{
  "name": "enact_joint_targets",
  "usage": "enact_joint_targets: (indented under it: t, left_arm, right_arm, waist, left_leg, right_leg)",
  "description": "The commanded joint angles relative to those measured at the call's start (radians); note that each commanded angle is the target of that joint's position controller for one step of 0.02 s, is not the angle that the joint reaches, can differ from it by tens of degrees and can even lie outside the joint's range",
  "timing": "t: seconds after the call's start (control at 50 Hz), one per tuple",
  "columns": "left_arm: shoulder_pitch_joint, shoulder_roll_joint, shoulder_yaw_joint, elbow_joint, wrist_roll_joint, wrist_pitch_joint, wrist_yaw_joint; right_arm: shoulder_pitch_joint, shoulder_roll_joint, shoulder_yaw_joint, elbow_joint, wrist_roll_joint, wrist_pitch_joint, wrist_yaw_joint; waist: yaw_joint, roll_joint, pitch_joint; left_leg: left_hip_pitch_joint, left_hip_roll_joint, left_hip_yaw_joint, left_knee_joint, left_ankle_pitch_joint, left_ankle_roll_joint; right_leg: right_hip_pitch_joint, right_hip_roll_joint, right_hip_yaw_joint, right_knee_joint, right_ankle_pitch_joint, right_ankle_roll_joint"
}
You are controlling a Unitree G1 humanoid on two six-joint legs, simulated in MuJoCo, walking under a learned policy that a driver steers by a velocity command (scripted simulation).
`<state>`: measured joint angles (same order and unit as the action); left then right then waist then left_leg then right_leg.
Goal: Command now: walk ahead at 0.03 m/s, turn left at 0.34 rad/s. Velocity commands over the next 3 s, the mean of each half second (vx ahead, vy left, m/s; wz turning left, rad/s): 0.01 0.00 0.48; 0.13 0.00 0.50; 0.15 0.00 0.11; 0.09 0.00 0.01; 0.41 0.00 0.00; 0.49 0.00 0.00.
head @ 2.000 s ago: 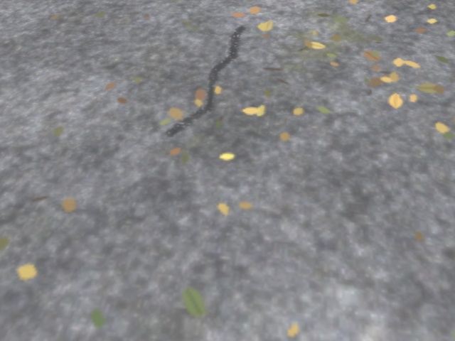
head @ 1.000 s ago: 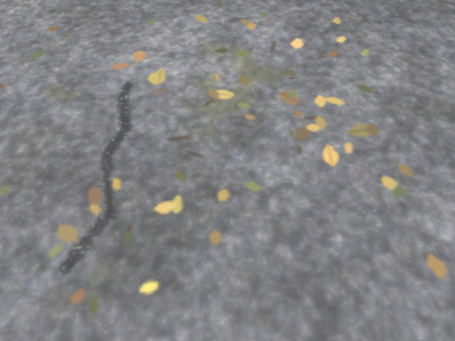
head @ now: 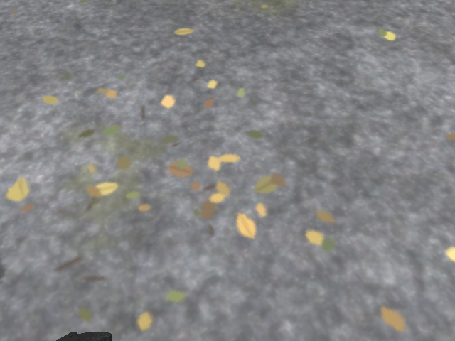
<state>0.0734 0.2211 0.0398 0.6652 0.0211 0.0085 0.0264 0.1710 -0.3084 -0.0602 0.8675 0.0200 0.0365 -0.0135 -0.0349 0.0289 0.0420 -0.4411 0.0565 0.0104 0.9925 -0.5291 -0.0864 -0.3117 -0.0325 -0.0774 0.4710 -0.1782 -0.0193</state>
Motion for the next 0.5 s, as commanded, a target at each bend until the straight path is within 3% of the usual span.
enact_joint_targets:
  t: [0.02, 0.08, 0.14, 0.16, 0.18, 0.2, 0.22, 0.24, 0.26, 0.28, 0.32, 0.4, 0.5]
  left_arm:
    - [-0.034, 0.169, 0.061, -0.034, 0.0, -0.009, 0.019]
    - [-0.028, 0.183, 0.069, -0.01, -0.004, -0.001, 0.025]
    - [-0.058, 0.197, 0.075, 0.009, -0.037, 0.01, 0.028]
    - [-0.019, 0.172, 0.072, 0.033, -0.045, 0.014, 0.026]
    - [0.029, 0.122, 0.063, 0.034, -0.018, 0.019, 0.022]
    - [-0.08, 0.124, 0.059, -0.024, -0.008, 0.014, 0.028]
    - [-0.122, 0.155, 0.068, -0.029, -0.015, 0.012, 0.033]
    - [-0.106, 0.17, 0.076, -0.017, -0.024, 0.011, 0.034]
    - [-0.074, 0.178, 0.084, 0.011, -0.019, 0.012, 0.041]
    - [-0.06, 0.192, 0.09, 0.024, -0.012, 0.014, 0.046]
    - [-0.034, 0.174, 0.089, 0.035, -0.016, 0.009, 0.042]
    - [-0.039, 0.147, 0.08, 0.039, -0.024, -0.003, 0.038]
    - [-0.049, 0.15, 0.074, 0.041, -0.028, -0.016, 0.024]
  right_arm:
    - [0.04, -0.061, -0.024, -0.058, -0.003, 0.016, -0.014]
    - [0.016, -0.066, -0.024, -0.093, -0.005, 0.014, 0.006]
    - [0.105, -0.075, -0.035, -0.081, -0.01, 0.01, 0.028]
    - [0.128, -0.096, -0.044, -0.074, -0.022, 0.009, 0.029]
    - [0.124, -0.209, -0.07, -0.097, -0.027, 0.003, 0.011]
    - [0.115, -0.289, -0.078, -0.131, -0.056, -0.011, 0.015]
    - [0.117, -0.262, -0.072, -0.138, -0.075, -0.035, 0.022]
    - [0.076, -0.233, -0.065, -0.143, -0.061, -0.052, 0.021]
    - [0.026, -0.205, -0.061, -0.151, -0.035, -0.054, 0.012]
    - [-0.003, -0.168, -0.049, -0.159, -0.013, -0.051, 0.003]
    - [0.014, -0.141, -0.039, -0.167, -0.011, -0.045, -0.012]
    - [0.056, -0.155, -0.046, -0.176, -0.008, -0.037, -0.025]
    - [0.033, -0.18, -0.059, -0.201, -0.009, -0.021, -0.027]
  waist:
    - [0.011, -0.174, -0.116]
    - [0.025, -0.185, -0.144]
    - [-0.027, -0.169, -0.152]
    - [-0.025, -0.096, -0.119]
    - [0.019, 0.188, -0.077]
    - [-0.016, 0.307, -0.05]
    - [-0.042, 0.189, -0.085]
    - [-0.011, 0.147, -0.07]
    - [0.016, 0.091, -0.068]
    - [0.026, 0.096, -0.071]
    - [0.034, 0.096, -0.111]
    - [0.015, 0.084, -0.127]
    - [0.002, 0.12, -0.095]
  left_leg:
    - [0.013, 0.019, 0.009, -0.015, 0.068, 0.007]
    - [0.063, 0.018, 0.033, -0.145, 0.118, 0.031]
    - [0.202, -0.022, 0.089, -0.378, 0.27, 0.09]
    - [0.25, -0.033, 0.045, -0.498, 0.366, 0.129]
    - [0.327, 0.173, -0.282, -0.628, 0.639, 0.217]
    - [0.29, 0.352, -0.556, -0.695, 0.803, 0.413]
    - [0.285, 0.331, -0.538, -0.711, 0.702, 0.437]
    - [0.295, 0.273, -0.454, -0.695, 0.628, 0.382]
    - [0.307, 0.223, -0.393, -0.678, 0.571, 0.324]
    - [0.31, 0.202, -0.362, -0.672, 0.58, 0.295]
    - [0.326, 0.168, -0.33, -0.665, 0.647, 0.289]
    - [0.405, 0.149, -0.339, -0.657, 0.635, 0.296]
    - [0.333, 0.125, -0.4, -0.662, 0.478, 0.306]
  right_leg:
    - [0.078, -0.252, 0.114, -0.153, 0.266, -0.207]
    - [0.118, -0.286, 0.113, -0.128, 0.258, -0.208]
    - [0.09, -0.275, 0.068, -0.03, 0.188, -0.135]
    - [0.032, -0.222, 0.012, 0.076, 0.049, -0.064]
    - [-0.174, -0.095, -0.101, 0.355, -0.218, 0.049]
    - [-0.353, 0.054, 0.011, 0.576, -0.527, 0.088]
    - [-0.372, 0.039, 0.12, 0.695, -0.509, 0.072]
    - [-0.385, 0.019, 0.149, 0.717, -0.414, 0.053]
    - [-0.393, 0.004, 0.156, 0.699, -0.325, 0.051]
    - [-0.385, -0.004, 0.162, 0.682, -0.272, 0.056]
    - [-0.338, 0.017, 0.159, 0.695, -0.198, 0.071]
    - [-0.345, 0.035, 0.169, 0.546, -0.148, 0.096]
    - [-0.244, 0.049, 0.179, 0.338, -0.147, 0.116]
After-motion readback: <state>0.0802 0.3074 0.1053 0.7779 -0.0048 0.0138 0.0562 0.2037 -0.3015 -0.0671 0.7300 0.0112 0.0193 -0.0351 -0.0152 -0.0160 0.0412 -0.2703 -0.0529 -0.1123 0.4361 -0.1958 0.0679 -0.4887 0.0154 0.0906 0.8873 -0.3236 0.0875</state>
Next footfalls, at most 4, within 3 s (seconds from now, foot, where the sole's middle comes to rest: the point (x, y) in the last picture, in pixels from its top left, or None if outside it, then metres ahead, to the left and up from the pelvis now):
0.16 left None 0.03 0.13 -0.77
0.70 right None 0.11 -0.08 -0.77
1.12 left None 0.07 0.23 -0.77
1.46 right None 0.27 0.09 -0.77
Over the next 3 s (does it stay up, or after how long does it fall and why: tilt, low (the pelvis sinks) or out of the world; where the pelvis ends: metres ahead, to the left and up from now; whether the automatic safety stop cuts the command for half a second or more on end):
stays up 0.58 0.42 0.00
